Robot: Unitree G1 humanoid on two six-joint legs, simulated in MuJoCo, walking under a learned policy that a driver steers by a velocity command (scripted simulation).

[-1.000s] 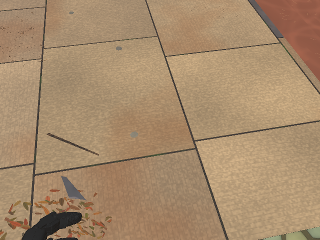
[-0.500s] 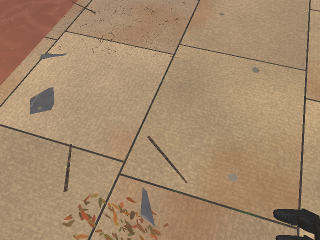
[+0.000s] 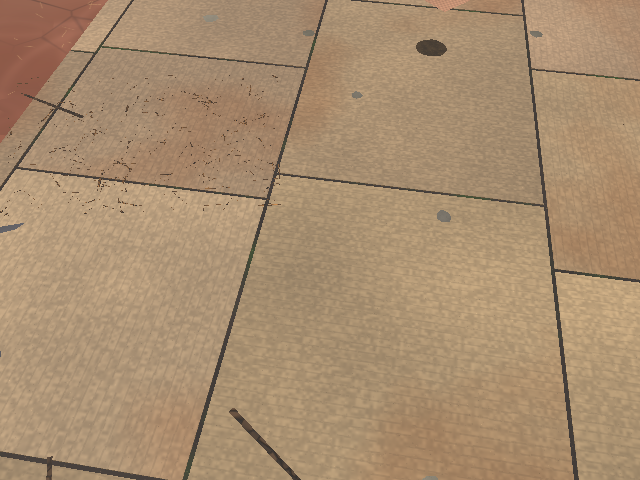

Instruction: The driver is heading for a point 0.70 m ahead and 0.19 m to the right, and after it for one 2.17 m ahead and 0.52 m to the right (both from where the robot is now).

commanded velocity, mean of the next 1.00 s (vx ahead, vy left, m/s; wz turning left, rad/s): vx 0.50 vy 0.00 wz -0.53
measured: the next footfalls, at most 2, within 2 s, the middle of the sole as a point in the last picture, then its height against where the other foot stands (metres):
right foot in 0.10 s outside the picture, level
left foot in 0.56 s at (299, 456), level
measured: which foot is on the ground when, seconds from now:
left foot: down 0.00-0.12, up 0.14-0.54, down 0.56-1.00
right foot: up 0.00-0.08, down 0.10-0.58, up 0.60-1.00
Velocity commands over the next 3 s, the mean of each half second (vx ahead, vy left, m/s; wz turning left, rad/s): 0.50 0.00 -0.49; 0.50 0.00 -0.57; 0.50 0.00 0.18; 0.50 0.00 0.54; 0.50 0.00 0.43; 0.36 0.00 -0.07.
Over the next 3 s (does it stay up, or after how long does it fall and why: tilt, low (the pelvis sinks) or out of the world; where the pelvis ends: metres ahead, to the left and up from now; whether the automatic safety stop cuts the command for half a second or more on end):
stays up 1.56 -0.35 0.00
